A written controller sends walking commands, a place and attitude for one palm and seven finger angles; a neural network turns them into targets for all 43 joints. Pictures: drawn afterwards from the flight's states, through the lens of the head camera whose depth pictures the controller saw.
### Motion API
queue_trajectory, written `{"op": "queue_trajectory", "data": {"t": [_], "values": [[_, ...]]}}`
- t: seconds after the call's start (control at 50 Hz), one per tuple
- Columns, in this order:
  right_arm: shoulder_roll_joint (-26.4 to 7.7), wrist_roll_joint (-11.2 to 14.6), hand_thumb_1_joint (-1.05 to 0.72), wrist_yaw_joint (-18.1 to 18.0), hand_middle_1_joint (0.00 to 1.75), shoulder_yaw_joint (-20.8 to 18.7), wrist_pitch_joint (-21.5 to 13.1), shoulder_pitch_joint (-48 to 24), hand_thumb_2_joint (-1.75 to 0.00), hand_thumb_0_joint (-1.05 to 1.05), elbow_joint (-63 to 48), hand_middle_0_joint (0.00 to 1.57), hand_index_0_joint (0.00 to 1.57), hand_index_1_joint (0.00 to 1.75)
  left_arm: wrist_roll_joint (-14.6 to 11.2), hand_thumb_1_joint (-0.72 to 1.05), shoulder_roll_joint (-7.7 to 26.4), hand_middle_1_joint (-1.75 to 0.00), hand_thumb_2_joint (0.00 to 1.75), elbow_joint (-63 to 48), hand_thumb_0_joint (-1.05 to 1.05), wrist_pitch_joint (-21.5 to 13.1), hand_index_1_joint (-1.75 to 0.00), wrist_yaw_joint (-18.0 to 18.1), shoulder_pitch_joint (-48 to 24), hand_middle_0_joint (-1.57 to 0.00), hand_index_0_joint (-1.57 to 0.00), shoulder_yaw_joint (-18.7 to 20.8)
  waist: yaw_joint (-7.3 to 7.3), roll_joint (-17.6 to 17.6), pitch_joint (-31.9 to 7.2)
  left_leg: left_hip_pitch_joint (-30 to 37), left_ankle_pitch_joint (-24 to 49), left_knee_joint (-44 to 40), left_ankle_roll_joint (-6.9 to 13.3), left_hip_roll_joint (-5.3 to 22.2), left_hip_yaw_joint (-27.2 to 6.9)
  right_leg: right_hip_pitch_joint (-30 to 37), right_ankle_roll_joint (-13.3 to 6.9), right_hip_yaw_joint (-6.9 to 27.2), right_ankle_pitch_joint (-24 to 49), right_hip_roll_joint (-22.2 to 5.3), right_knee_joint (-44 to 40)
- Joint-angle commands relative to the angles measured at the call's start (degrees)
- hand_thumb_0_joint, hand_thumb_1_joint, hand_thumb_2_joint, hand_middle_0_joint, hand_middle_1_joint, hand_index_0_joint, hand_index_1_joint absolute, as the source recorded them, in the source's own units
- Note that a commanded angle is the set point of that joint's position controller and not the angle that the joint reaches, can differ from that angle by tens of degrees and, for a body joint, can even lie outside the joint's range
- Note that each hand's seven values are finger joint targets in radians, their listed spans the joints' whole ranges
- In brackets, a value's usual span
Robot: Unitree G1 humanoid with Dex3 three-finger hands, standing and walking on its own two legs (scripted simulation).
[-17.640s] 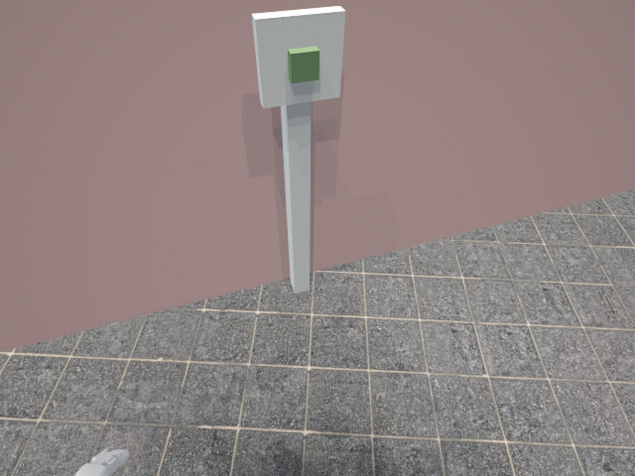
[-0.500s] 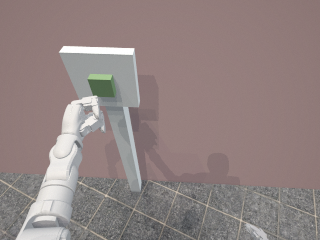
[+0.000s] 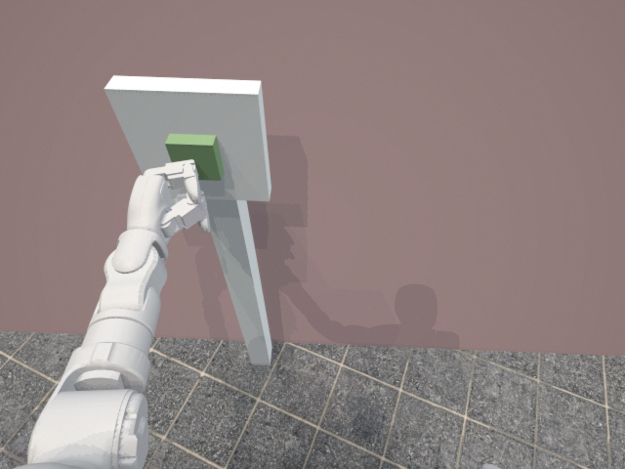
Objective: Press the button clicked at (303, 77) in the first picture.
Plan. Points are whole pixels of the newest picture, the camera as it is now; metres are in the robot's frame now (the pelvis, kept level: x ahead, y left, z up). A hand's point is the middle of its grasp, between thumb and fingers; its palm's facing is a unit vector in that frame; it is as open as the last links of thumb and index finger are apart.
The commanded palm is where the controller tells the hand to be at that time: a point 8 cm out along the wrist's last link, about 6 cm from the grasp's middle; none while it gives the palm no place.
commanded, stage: press the button with the knuckle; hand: left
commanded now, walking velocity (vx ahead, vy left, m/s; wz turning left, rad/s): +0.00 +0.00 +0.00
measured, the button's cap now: (196, 155) +0.48 +0.16 +0.14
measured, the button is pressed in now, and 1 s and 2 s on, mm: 1 2 0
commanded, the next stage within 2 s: hold the button down briefly in 0.36 s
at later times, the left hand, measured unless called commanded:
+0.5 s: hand (203, 201) +0.43 +0.15 +0.10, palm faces +0.02 -1.00 -0.03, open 2.7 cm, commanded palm +0.44 +0.19 +0.11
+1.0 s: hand (202, 205) +0.43 +0.15 +0.10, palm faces +0.01 -1.00 +0.00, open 2.9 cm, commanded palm +0.40 +0.20 +0.11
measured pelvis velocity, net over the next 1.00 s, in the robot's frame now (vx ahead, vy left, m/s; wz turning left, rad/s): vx -0.03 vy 0.00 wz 0.01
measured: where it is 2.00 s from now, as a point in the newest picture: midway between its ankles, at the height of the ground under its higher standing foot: outside the picture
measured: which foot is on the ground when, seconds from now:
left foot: down 0.00-1.00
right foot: down 0.00-1.00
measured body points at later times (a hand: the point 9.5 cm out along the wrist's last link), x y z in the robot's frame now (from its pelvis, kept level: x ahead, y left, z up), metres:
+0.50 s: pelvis -0.03 +0.00 -0.01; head +0.02 +0.00 +0.44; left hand +0.43 +0.21 +0.11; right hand +0.01 -0.27 -0.13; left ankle +0.02 +0.09 -0.72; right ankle -0.03 -0.10 -0.72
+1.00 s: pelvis -0.03 +0.00 -0.01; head +0.02 +0.00 +0.44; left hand +0.42 +0.20 +0.11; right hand +0.01 -0.27 -0.13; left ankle +0.02 +0.09 -0.72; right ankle -0.03 -0.10 -0.72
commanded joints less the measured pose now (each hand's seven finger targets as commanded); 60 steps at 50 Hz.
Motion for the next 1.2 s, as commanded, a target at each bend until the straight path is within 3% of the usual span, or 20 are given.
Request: {"op": "queue_trajectory", "data": {"t": [0.0,0.14,0.22,0.24,0.28,0.36,0.4,0.46,0.54,0.56,0.58,0.64,0.68,0.74,0.86,0.92,0.98,1.06,1.14,1.18], "values": [[-8.3,0.0,-0.9,-0.9,0.3,-2.9,-2.4,1.2,-0.9,0.0,-5.5,0.2,0.2,0.3,-0.2,0.9,9.3,-1.5,0.9,-9.1,0.0,-4.0,-1.5,0.8,-32.1,-1.3,-1.3,1.5,-2.78,-1.1,-15.8,16.5,12.3,-2.8,0.0,0.5,-4.7,-5.2,0.8,2.3,16.5,0.8,-5.5],[-8.7,-0.5,-0.9,-0.8,0.3,-2.8,-3.1,3.3,-0.9,0.0,-3.4,0.2,0.2,0.3,1.4,0.9,10.3,-1.5,0.9,-2.8,0.0,-7.0,-1.5,1.5,-41.5,-1.3,-1.3,1.2,-4.28,1.7,-18.1,17.5,9.0,-1.9,-0.3,0.8,-6.3,-9.5,0.4,2.2,11.0,1.1,-4.3],[-8.8,-0.5,-0.9,-0.7,0.3,-2.8,-3.7,3.8,-0.9,0.0,-2.5,0.2,0.2,0.3,1.4,0.9,8.5,-1.5,0.9,-0.3,0.0,-8.5,-1.5,1.5,-45.5,-1.3,-1.3,-0.6,-5.24,2.8,-17.9,18.0,6.6,-2.1,-0.6,1.1,-7.1,-12.1,0.4,1.7,8.5,1.2,-4.1],[-8.8,-0.6,-0.9,-0.6,0.3,-2.7,-3.9,4.3,-0.9,0.0,-2.3,0.2,0.2,0.3,1.3,0.9,7.7,-1.5,0.9,0.4,0.0,-8.7,-1.5,1.7,-47.6,-1.3,-1.3,-1.4,-6.19,1.2,-17.1,17.2,5.5,-2.0,-0.3,1.0,-7.3,-12.6,0.5,1.8,7.9,1.3,-4.2],[-9.2,-0.7,-0.9,-0.7,0.3,-2.9,-4.2,4.8,-0.9,0.0,-1.9,0.2,0.2,0.3,1.1,0.9,10.4,-1.5,0.9,1.6,0.0,-9.3,-1.5,2.1,-47.8,-1.3,-1.3,1.1,-5.56,0.2,-18.4,16.2,4.4,-2.0,-0.3,0.9,-7.0,-11.5,0.6,2.3,7.2,1.3,-4.4],[-9.5,-0.5,-0.9,-0.9,0.3,-2.5,-4.7,5.1,-0.9,0.0,-1.5,0.2,0.2,0.3,1.3,0.9,10.0,-1.5,0.9,3.8,0.0,-10.0,-1.5,2.1,-51.6,-1.3,-1.3,-0.6,-7.17,-0.4,-15.7,13.6,-0.6,-2.3,-0.1,0.8,-7.1,-13.5,0.9,2.6,3.7,1.3,-4.8],[-9.8,-0.6,-0.9,-1.2,0.3,-2.4,-5.1,5.3,-0.9,0.0,-1.2,0.2,0.2,0.3,1.4,0.9,12.3,-1.5,0.9,4.6,0.0,-10.2,-1.5,2.1,-52.2,-1.3,-1.3,0.6,-7.27,0.6,-16.1,12.6,-2.6,-2.4,-0.1,0.8,-7.0,-13.5,0.9,3.0,2.4,1.1,-4.9],[-9.6,-0.6,-0.9,-1.2,0.3,-2.3,-5.8,5.7,-0.9,0.0,-1.2,0.2,0.2,0.3,1.5,0.9,11.8,-1.5,0.9,3.7,0.0,-11.1,-1.5,1.9,-54.7,-1.3,-1.3,-0.5,-7.57,3.1,-18.0,13.2,-3.2,-2.3,-0.2,0.8,-7.1,-13.7,0.9,3.2,1.8,1.1,-4.5],[-10.0,-0.6,-0.9,-1.4,0.3,-2.2,-6.2,6.3,-0.9,0.0,-0.9,0.2,0.2,0.3,0.9,0.9,14.0,-1.5,0.9,5.8,0.0,-10.9,-1.5,1.6,-54.0,-1.3,-1.3,1.5,-7.61,0.8,-17.8,11.2,-4.4,-2.1,0.0,0.7,-7.3,-12.7,0.9,3.3,1.1,1.2,-4.7],[-10.0,-0.5,-0.9,-1.4,0.3,-2.2,-6.3,6.0,-0.9,0.0,-1.2,0.2,0.2,0.3,0.7,0.9,13.6,-1.5,0.9,5.7,0.0,-10.9,-1.5,1.4,-53.9,-1.3,-1.3,1.2,-7.53,1.9,-18.1,11.2,-4.7,-2.1,0.0,0.7,-6.7,-12.8,1.1,3.6,0.7,1.2,-5.0],[-10.0,-0.4,-0.9,-1.5,0.3,-2.1,-6.4,6.2,-0.9,0.0,-1.0,0.2,0.2,0.3,0.5,0.9,14.0,-1.5,0.9,7.0,0.0,-10.6,-1.5,1.2,-53.0,-1.3,-1.3,1.6,-7.43,0.1,-17.1,9.7,-5.1,-2.1,0.1,0.6,-6.6,-12.0,1.1,3.6,0.5,1.2,-5.2],[-9.9,-0.5,-0.9,-1.5,0.3,-2.1,-6.6,6.4,-0.9,0.0,-1.0,0.2,0.2,0.3,0.8,0.9,13.5,-1.5,0.9,5.5,0.0,-10.9,-1.5,1.1,-54.7,-1.3,-1.3,0.6,-7.88,2.3,-17.4,10.1,-4.8,-1.9,0.1,0.6,-6.5,-12.6,1.1,3.7,0.7,1.1,-5.0],[-10.1,-0.6,-0.9,-1.3,0.3,-2.3,-6.8,6.6,-0.9,0.0,-0.9,0.2,0.2,0.3,1.1,0.9,13.9,-1.5,0.9,5.7,0.0,-11.0,-1.5,1.4,-53.9,-1.3,-1.3,1.0,-7.48,3.6,-17.6,11.3,-4.6,-2.0,-0.1,0.8,-6.9,-13.8,0.9,3.2,0.7,1.1,-4.6],[-10.4,-0.7,-0.9,-1.3,0.3,-2.3,-6.7,6.9,-0.9,0.0,-0.9,0.2,0.2,0.3,1.0,0.9,16.2,-1.5,0.9,6.0,0.0,-11.1,-1.5,1.5,-53.6,-1.3,-1.3,2.8,-7.37,1.7,-17.7,9.9,-4.6,-1.7,0.1,0.7,-6.8,-12.4,1.0,3.6,0.7,1.1,-4.9],[-9.9,-0.7,-0.9,-0.8,0.3,-2.8,-6.7,6.1,-0.9,0.0,-2.3,0.2,0.2,0.3,0.5,0.9,13.3,-1.5,0.9,4.0,0.0,-11.4,-1.5,0.6,-48.0,-1.3,-1.3,2.6,-5.23,2.7,-20.2,12.8,-0.8,-1.6,-0.2,0.7,-6.6,-11.8,0.7,2.6,3.2,1.4,-4.1],[-9.7,-0.7,-0.9,-0.6,0.3,-2.8,-6.4,5.5,-0.9,0.0,-2.9,0.2,0.2,0.3,0.6,0.9,13.2,-1.5,0.9,2.1,0.0,-11.4,-1.5,0.5,-45.9,-1.3,-1.3,2.6,-4.64,2.3,-18.9,12.7,-0.6,-2.0,-0.2,0.7,-6.6,-11.3,0.6,2.4,3.6,1.4,-4.1],[-9.5,-0.7,-0.9,-0.3,0.3,-3.0,-6.2,4.6,-0.9,0.0,-4.3,0.2,0.2,0.3,0.3,0.9,13.2,-1.5,0.9,-0.7,0.0,-11.5,-1.5,0.4,-39.7,-1.3,-1.3,3.6,-2.65,2.0,-20.9,13.7,3.0,-1.7,-0.1,0.6,-5.9,-8.6,0.4,2.5,6.8,1.5,-3.7],[-8.9,-0.3,-0.9,0.1,0.3,-3.1,-6.0,2.8,-0.9,0.0,-6.1,0.2,0.2,0.3,-0.4,0.9,9.9,-1.5,0.9,-8.0,0.0,-10.9,-1.5,0.2,-31.6,-1.3,-1.3,2.0,-1.14,2.0,-21.9,17.0,8.9,-1.6,-0.2,0.6,-5.5,-6.7,0.2,1.8,12.4,1.7,-3.2],[-8.8,-0.1,-0.9,0.3,0.3,-3.1,-5.3,1.2,-0.9,0.0,-7.6,0.2,0.2,0.3,-0.9,0.9,9.7,-1.5,0.9,-10.2,0.0,-8.1,-1.5,0.4,-21.8,-1.3,-1.3,2.8,0.24,-2.2,-17.3,14.4,9.2,-2.3,0.1,0.5,-4.8,-4.6,0.3,1.7,13.9,1.7,-4.1],[-8.5,0.1,-0.9,0.3,0.3,-3.0,-5.0,0.1,-0.9,0.0,-8.6,0.2,0.2,0.3,-1.0,0.9,9.6,-1.5,0.9,-13.0,0.0,-6.4,-1.5,0.6,-18.2,-1.3,-1.3,2.9,0.99,-2.4,-15.8,13.1,9.2,-2.9,0.2,0.3,-4.0,-2.9,0.6,2.0,15.6,1.3,-4.5]]}}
